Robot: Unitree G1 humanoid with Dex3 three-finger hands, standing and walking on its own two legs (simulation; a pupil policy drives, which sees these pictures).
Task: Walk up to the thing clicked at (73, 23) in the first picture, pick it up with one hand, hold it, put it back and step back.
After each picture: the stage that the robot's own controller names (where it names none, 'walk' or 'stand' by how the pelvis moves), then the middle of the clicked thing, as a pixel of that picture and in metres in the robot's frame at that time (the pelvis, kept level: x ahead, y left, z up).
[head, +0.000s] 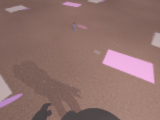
stand; (74, 26) +2.25 +0.60 -0.66
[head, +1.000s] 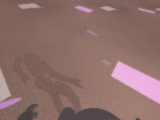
walk; (84, 32) +2.15 +0.22 -0.63
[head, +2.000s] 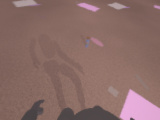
walk; (87, 42) +1.50 +0.07 -0.65
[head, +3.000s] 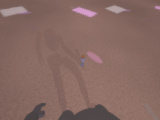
walk; (82, 60) +0.96 +0.11 -0.65
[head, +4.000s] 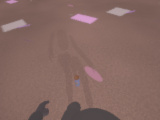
walk; (77, 81) +0.57 +0.22 -0.64
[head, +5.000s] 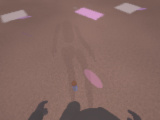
stand; (74, 86) +0.42 +0.21 -0.63
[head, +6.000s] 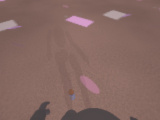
stand; (72, 94) +0.36 +0.21 -0.65
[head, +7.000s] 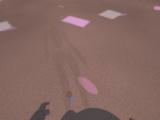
stand; (70, 96) +0.33 +0.23 -0.65
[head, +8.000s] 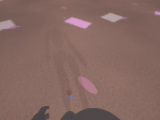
stand; (70, 95) +0.37 +0.22 -0.66
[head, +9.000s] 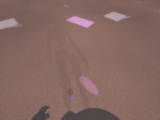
stand; (71, 95) +0.36 +0.21 -0.66
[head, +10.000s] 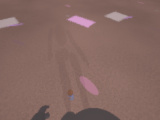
go down; (70, 95) +0.36 +0.21 -0.66
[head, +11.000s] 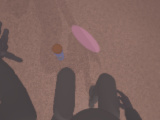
go down; (59, 53) +0.44 +0.26 -0.26
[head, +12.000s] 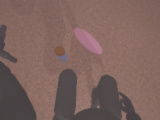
approach; (61, 55) +0.44 +0.25 -0.26
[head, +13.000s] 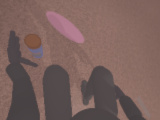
close in; (36, 48) +0.42 +0.30 -0.16
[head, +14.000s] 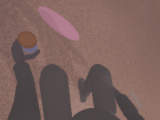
close; (30, 47) +0.42 +0.30 -0.16
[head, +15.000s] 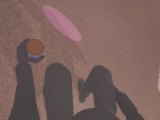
lift; (35, 51) +0.37 +0.29 -0.16
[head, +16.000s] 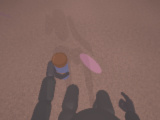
lift; (62, 68) +0.32 +0.19 +0.03
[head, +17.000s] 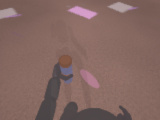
hold; (66, 71) +0.32 +0.17 +0.03
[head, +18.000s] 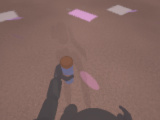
hold; (68, 72) +0.32 +0.16 +0.03
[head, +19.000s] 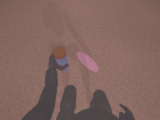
crouch; (62, 61) +0.39 +0.20 -0.03
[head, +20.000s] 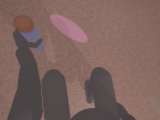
lower; (33, 37) +0.50 +0.30 -0.09
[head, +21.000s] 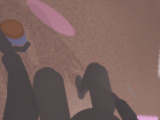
lower; (18, 40) +0.45 +0.32 -0.16
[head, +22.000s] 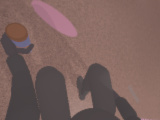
lower; (22, 42) +0.44 +0.32 -0.16
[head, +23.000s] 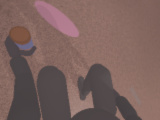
lower; (25, 44) +0.42 +0.31 -0.16
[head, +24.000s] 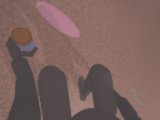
lower; (27, 45) +0.42 +0.31 -0.16
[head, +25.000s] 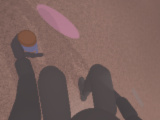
open; (30, 47) +0.42 +0.30 -0.16
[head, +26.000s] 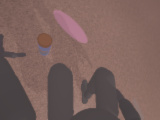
stand; (44, 46) +0.42 +0.28 -0.18
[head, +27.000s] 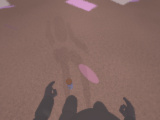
stand; (69, 84) +0.39 +0.20 -0.54
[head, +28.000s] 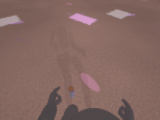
stand; (71, 92) +0.39 +0.20 -0.60
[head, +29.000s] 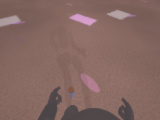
stand; (71, 92) +0.39 +0.20 -0.60
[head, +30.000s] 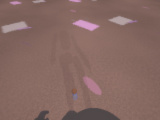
stand; (74, 94) +0.41 +0.19 -0.65
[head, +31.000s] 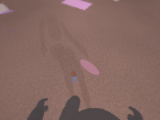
walk; (73, 77) +0.49 +0.22 -0.62
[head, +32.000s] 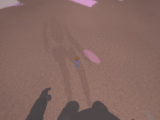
walk; (77, 62) +0.75 +0.20 -0.62
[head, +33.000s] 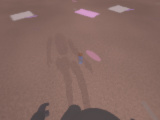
stand; (80, 58) +1.01 +0.24 -0.64
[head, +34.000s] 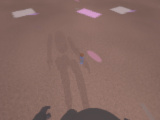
stand; (81, 58) +1.02 +0.19 -0.65
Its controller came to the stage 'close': yes
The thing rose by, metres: 0.67
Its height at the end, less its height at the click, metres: +0.00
